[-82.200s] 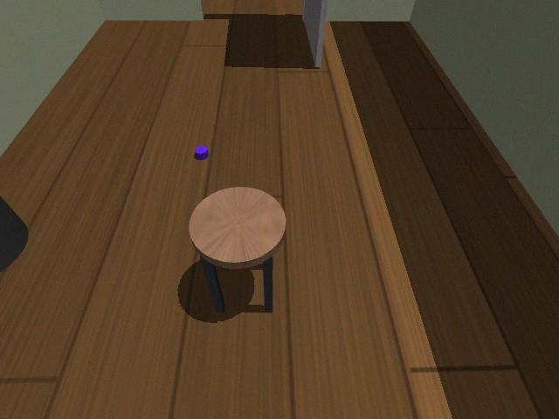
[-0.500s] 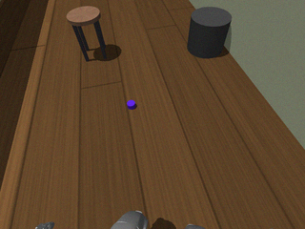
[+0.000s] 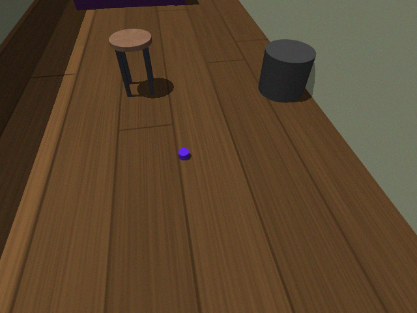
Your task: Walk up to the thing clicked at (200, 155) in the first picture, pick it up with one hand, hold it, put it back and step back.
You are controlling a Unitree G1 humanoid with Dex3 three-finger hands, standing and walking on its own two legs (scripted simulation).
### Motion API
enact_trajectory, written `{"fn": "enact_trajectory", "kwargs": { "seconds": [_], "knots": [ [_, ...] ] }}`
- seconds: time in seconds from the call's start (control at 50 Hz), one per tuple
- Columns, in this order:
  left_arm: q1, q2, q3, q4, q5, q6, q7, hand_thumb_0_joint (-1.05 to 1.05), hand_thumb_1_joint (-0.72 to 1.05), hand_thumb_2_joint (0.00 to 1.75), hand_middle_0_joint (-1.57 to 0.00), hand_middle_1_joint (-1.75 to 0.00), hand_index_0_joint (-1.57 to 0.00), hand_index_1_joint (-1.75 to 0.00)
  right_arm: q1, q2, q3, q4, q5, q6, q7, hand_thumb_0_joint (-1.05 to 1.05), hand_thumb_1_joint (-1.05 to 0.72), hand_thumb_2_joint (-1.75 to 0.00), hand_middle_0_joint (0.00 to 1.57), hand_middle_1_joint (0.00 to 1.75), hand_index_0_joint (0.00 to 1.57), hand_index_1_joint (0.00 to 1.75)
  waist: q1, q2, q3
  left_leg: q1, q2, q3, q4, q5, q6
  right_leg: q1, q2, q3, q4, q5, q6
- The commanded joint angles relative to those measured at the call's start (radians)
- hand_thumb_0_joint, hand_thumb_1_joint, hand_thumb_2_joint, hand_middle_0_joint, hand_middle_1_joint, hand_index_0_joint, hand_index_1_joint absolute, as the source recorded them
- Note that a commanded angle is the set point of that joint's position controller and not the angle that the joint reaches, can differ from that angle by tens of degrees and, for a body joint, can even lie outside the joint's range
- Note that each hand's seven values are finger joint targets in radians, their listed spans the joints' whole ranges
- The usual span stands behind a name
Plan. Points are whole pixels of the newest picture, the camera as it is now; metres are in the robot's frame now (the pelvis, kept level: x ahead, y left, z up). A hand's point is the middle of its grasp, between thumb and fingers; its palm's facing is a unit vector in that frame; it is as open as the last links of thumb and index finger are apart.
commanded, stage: step back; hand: left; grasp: from above
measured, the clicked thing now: (183, 154) +1.12 +0.24 -0.74
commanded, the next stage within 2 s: stand in 0.56 s
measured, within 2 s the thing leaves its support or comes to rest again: neither
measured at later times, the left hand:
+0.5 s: hand (84, 308) +0.15 +0.28 -0.14, palm faces +0.00 -0.93 -0.36, open 7.4 cm
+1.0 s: hand out of the picture +0.12 +0.26 -0.14, palm faces -0.04 -0.94 -0.33, open 7.4 cm
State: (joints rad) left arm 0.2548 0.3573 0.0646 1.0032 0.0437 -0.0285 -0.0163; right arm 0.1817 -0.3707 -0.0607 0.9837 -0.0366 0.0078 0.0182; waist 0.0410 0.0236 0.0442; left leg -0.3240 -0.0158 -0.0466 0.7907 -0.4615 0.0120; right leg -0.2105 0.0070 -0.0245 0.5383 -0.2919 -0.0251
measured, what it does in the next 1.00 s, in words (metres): stands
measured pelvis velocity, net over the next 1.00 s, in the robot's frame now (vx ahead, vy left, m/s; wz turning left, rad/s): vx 0.03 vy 0.01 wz -0.01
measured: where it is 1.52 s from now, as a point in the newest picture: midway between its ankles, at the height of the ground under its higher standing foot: outside the picture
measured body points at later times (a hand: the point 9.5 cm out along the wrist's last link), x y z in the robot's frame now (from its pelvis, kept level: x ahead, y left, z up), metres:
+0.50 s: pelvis +0.04 +0.02 +0.00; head +0.06 +0.02 +0.45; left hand +0.15 +0.33 -0.12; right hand +0.15 -0.28 -0.12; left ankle +0.04 +0.13 -0.73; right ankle +0.01 -0.11 -0.73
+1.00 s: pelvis +0.03 +0.01 +0.02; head +0.04 +0.01 +0.47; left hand +0.12 +0.31 -0.11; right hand +0.12 -0.28 -0.11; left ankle +0.04 +0.13 -0.73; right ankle +0.01 -0.11 -0.73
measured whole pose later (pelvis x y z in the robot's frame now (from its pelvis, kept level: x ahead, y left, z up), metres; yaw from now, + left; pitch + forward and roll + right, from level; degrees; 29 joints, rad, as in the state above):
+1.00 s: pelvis +0.03 +0.01 +0.02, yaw -1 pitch -3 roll +0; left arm 0.08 0.34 0.00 1.13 0.01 -0.02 -0.01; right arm 0.06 -0.34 -0.02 1.14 -0.01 -0.01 0.01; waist 0.00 0.00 0.06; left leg -0.11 0.01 0.03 0.31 -0.15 0.00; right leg -0.07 -0.02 0.00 0.31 -0.20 0.02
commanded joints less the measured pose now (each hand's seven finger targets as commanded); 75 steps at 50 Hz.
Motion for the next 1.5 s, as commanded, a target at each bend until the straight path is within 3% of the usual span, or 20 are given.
{"fn": "enact_trajectory", "kwargs": {
  "seconds": [0.0,0.04,0.06,0.08,0.1,0.12,0.14,0.18,0.22,0.24,0.28,0.44,0.52,0.54,0.64,0.7,0.82,1.04,1.1,1.48],
  "knots": [
    [-0.104,0.289,0.061,-0.093,-0.002,-0.037,0.023,0.00,0.90,0.90,-0.20,-0.30,-0.20,-0.30,-0.023,-0.177,-0.040,-0.067,0.007,-0.047,-0.003,0.00,-0.90,-0.90,0.20,0.30,0.20,0.30,-0.025,-0.150,0.011,-0.068,0.062,-0.007,-0.086,0.009,-0.010,-0.001,-0.277,0.305,-0.247,-0.111,-0.158],
    [-0.144,0.273,0.047,-0.100,-0.010,-0.026,0.017,0.00,0.90,0.90,-0.20,-0.30,-0.20,-0.30,0.018,-0.152,-0.042,-0.042,0.006,-0.053,-0.002,0.00,-0.90,-0.90,0.20,0.30,0.20,0.30,-0.054,-0.159,-0.018,0.097,0.020,0.063,-0.288,0.127,-0.014,-0.062,-0.213,0.177,-0.160,0.010,-0.120],
    [-0.135,0.246,0.034,-0.101,-0.015,-0.019,0.014,0.00,0.90,0.90,-0.20,-0.30,-0.20,-0.30,0.019,-0.151,-0.047,-0.031,0.004,-0.056,-0.007,0.00,-0.90,-0.90,0.20,0.30,0.20,0.30,-0.057,-0.129,-0.031,0.178,-0.001,0.068,-0.349,0.205,-0.011,-0.097,-0.175,0.130,-0.099,0.080,-0.091],
    [-0.119,0.215,0.018,-0.103,-0.015,-0.014,0.012,0.00,0.90,0.90,-0.20,-0.30,-0.20,-0.30,0.024,-0.165,-0.052,-0.027,-0.002,-0.059,-0.016,0.00,-0.90,-0.90,0.20,0.30,0.20,0.30,-0.064,-0.089,-0.056,0.275,0.032,0.018,-0.384,0.258,-0.002,-0.156,-0.149,0.092,-0.021,0.146,-0.065],
    [-0.111,0.164,0.001,-0.104,-0.029,-0.006,0.009,0.00,0.90,0.90,-0.20,-0.30,-0.20,-0.30,0.008,-0.213,-0.056,-0.035,-0.007,-0.065,-0.023,0.00,-0.90,-0.90,0.20,0.30,0.20,0.30,-0.054,0.053,-0.063,0.281,0.193,-0.216,-0.460,0.180,0.045,-0.236,-0.073,0.042,0.069,0.057,-0.014],
    [-0.124,0.195,0.013,-0.089,-0.036,0.003,0.016,0.00,0.90,0.90,-0.20,-0.30,-0.20,-0.30,-0.018,-0.276,-0.060,-0.042,0.001,-0.063,-0.023,0.00,-0.90,-0.90,0.20,0.30,0.20,0.30,-0.047,0.107,-0.051,0.144,0.315,-0.356,-0.514,0.023,0.146,-0.172,-0.023,0.007,0.134,-0.179,0.001],
    [-0.119,0.224,0.021,-0.073,-0.029,0.005,0.017,0.00,0.90,0.90,-0.20,-0.30,-0.20,-0.30,-0.050,-0.285,-0.063,-0.043,0.007,-0.062,-0.022,0.00,-0.90,-0.90,0.20,0.30,0.20,0.30,-0.042,0.073,-0.033,0.092,0.338,-0.368,-0.510,0.040,0.190,-0.106,-0.045,0.041,0.161,-0.208,0.000],
    [-0.112,0.197,0.011,-0.063,-0.028,-0.001,0.018,0.00,0.90,0.90,-0.20,-0.30,-0.20,-0.30,-0.080,-0.244,-0.045,-0.044,0.000,-0.066,-0.026,0.00,-0.90,-0.90,0.20,0.30,0.20,0.30,-0.022,0.089,-0.033,0.151,0.281,-0.259,-0.452,0.256,0.149,-0.125,-0.051,0.048,0.093,-0.174,-0.011],
    [-0.060,0.196,0.012,-0.025,-0.032,-0.014,0.022,0.00,0.90,0.90,-0.20,-0.30,-0.20,-0.30,-0.115,-0.229,-0.038,-0.038,0.011,-0.063,-0.026,0.00,-0.90,-0.90,0.20,0.30,0.20,0.30,0.004,0.129,-0.061,0.121,0.224,-0.141,-0.374,0.492,0.087,0.017,-0.059,0.045,-0.097,0.046,-0.006],
    [-0.066,0.213,0.020,-0.009,-0.029,-0.019,0.025,0.00,0.90,0.90,-0.20,-0.30,-0.20,-0.30,-0.122,-0.200,-0.027,-0.034,0.020,-0.058,-0.025,0.00,-0.90,-0.90,0.20,0.30,0.20,0.30,0.003,0.095,-0.084,0.077,0.189,-0.098,-0.343,0.539,0.049,0.106,-0.072,0.076,-0.106,0.177,-0.006],
    [-0.103,0.251,0.021,-0.019,-0.028,-0.021,0.024,0.00,0.90,0.90,-0.20,-0.30,-0.20,-0.30,-0.105,-0.182,-0.024,-0.029,0.026,-0.055,-0.028,0.00,-0.90,-0.90,0.20,0.30,0.20,0.30,-0.025,0.027,-0.103,0.082,0.120,-0.036,-0.336,0.389,0.020,0.115,-0.115,0.126,-0.084,0.239,-0.033],
    [-0.172,0.238,0.014,-0.005,-0.029,-0.017,0.032,0.00,0.90,0.90,-0.20,-0.30,-0.20,-0.30,-0.136,-0.174,-0.020,0.017,0.020,-0.054,-0.028,0.00,-0.90,-0.90,0.20,0.30,0.20,0.30,-0.028,-0.056,-0.115,0.143,0.122,0.001,-0.308,0.511,0.029,0.127,-0.127,0.109,-0.085,0.386,-0.029],
    [-0.206,0.231,0.013,-0.017,-0.029,-0.010,0.033,0.00,0.90,0.90,-0.20,-0.30,-0.20,-0.30,-0.146,-0.179,-0.023,0.029,0.016,-0.051,-0.030,0.00,-0.90,-0.90,0.20,0.30,0.20,0.30,-0.032,-0.022,-0.108,0.168,0.129,0.002,-0.333,0.538,0.028,0.095,-0.117,0.091,-0.071,0.354,-0.026],
    [-0.205,0.186,-0.011,0.007,-0.047,-0.009,0.030,0.00,0.90,0.90,-0.20,-0.30,-0.20,-0.30,-0.155,-0.184,-0.009,0.036,0.029,-0.051,-0.029,0.00,-0.90,-0.90,0.20,0.30,0.20,0.30,-0.038,0.015,-0.106,0.204,0.146,-0.040,-0.378,0.642,0.028,0.099,-0.131,0.109,-0.112,0.430,-0.009],
    [-0.220,0.198,-0.014,0.024,-0.043,-0.006,0.033,0.00,0.90,0.90,-0.20,-0.30,-0.20,-0.30,-0.166,-0.182,-0.003,0.055,0.033,-0.051,-0.030,0.00,-0.90,-0.90,0.20,0.30,0.20,0.30,-0.037,-0.010,-0.141,0.271,0.156,-0.030,-0.417,0.735,0.015,0.166,-0.130,0.090,-0.147,0.474,0.007],
    [-0.228,0.199,-0.017,0.039,-0.040,-0.006,0.029,0.00,0.90,0.90,-0.20,-0.30,-0.20,-0.30,-0.191,-0.171,0.004,0.061,0.034,-0.047,-0.027,0.00,-0.90,-0.90,0.20,0.30,0.20,0.30,-0.039,-0.015,-0.104,0.270,0.149,-0.029,-0.464,0.609,0.006,0.146,-0.131,0.097,-0.203,0.375,0.013],
    [-0.241,0.203,-0.020,0.054,-0.037,-0.011,0.027,0.00,0.90,0.90,-0.20,-0.30,-0.20,-0.30,-0.188,-0.173,0.009,0.083,0.030,-0.046,-0.024,0.00,-0.90,-0.90,0.20,0.30,0.20,0.30,-0.045,-0.013,-0.118,0.279,0.150,-0.019,-0.494,0.549,0.000,0.159,-0.143,0.105,-0.243,0.344,0.012],
    [-0.218,0.203,-0.026,0.074,-0.035,-0.009,0.022,0.00,0.90,0.90,-0.20,-0.30,-0.20,-0.30,-0.165,-0.176,0.013,0.109,0.026,-0.042,-0.018,0.00,-0.90,-0.90,0.20,0.30,0.20,0.30,-0.045,-0.030,-0.040,0.229,0.143,-0.033,-0.550,0.316,-0.006,0.076,-0.133,0.114,-0.298,0.113,0.014],
    [-0.210,0.204,-0.027,0.073,-0.034,-0.012,0.023,0.00,0.90,0.90,-0.20,-0.30,-0.20,-0.30,-0.163,-0.180,0.012,0.110,0.027,-0.044,-0.017,0.00,-0.90,-0.90,0.20,0.30,0.20,0.30,-0.044,-0.039,-0.067,0.249,0.148,-0.035,-0.533,0.376,-0.003,0.088,-0.138,0.116,-0.293,0.172,0.012],
    [-0.179,0.210,-0.036,0.066,-0.037,-0.009,0.024,0.00,0.90,0.90,-0.20,-0.30,-0.20,-0.30,-0.124,-0.180,0.022,0.112,0.027,-0.040,-0.017,0.00,-0.90,-0.90,0.20,0.30,0.20,0.30,-0.046,-0.022,-0.057,0.224,0.147,-0.037,-0.522,0.381,-0.003,0.078,-0.135,0.118,-0.279,0.168,0.006]
  ]
}}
